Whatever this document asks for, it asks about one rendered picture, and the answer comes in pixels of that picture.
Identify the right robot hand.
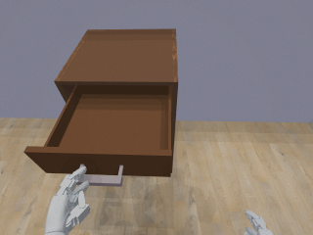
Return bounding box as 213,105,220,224
244,210,273,235

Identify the cabinet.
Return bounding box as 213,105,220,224
54,28,179,173

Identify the left robot hand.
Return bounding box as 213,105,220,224
44,166,90,235

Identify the drawer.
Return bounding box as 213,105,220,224
23,85,172,177

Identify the handle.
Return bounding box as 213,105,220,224
76,164,124,187

